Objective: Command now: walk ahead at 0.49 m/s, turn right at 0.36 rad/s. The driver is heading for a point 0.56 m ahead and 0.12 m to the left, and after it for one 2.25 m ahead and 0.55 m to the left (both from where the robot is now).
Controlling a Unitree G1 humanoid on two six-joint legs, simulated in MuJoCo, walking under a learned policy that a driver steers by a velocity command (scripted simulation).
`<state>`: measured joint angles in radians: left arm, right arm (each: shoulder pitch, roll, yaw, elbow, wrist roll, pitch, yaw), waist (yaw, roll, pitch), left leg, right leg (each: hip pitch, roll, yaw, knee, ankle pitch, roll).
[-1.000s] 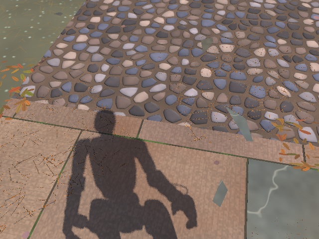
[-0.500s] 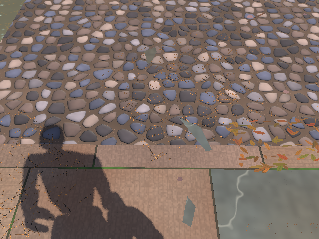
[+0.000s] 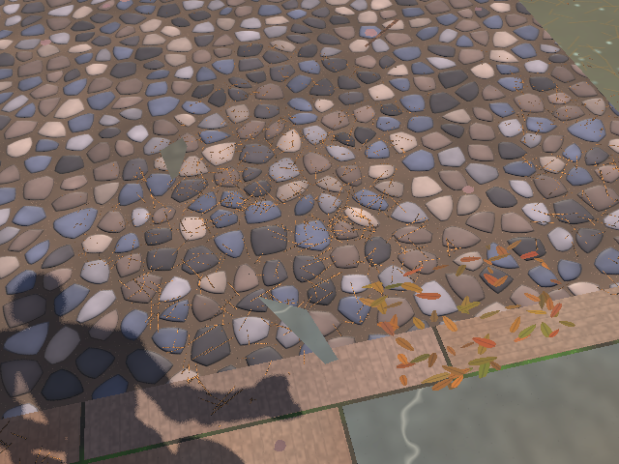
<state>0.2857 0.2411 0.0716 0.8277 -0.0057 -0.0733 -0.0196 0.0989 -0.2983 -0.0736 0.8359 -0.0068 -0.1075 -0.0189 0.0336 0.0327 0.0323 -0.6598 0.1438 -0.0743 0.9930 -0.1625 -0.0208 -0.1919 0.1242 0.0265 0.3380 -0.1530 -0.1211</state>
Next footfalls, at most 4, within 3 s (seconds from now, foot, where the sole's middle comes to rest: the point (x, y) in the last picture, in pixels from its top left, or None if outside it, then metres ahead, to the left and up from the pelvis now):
0.30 left None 0.38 0.14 -0.78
0.80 right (394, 389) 0.66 -0.11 -0.78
1.34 left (261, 310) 0.86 0.21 -0.78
1.86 right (289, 201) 1.24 0.16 -0.78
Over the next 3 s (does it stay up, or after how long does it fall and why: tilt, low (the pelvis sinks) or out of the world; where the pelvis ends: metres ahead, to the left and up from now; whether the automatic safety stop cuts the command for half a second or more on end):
stays up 1.60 0.45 -0.03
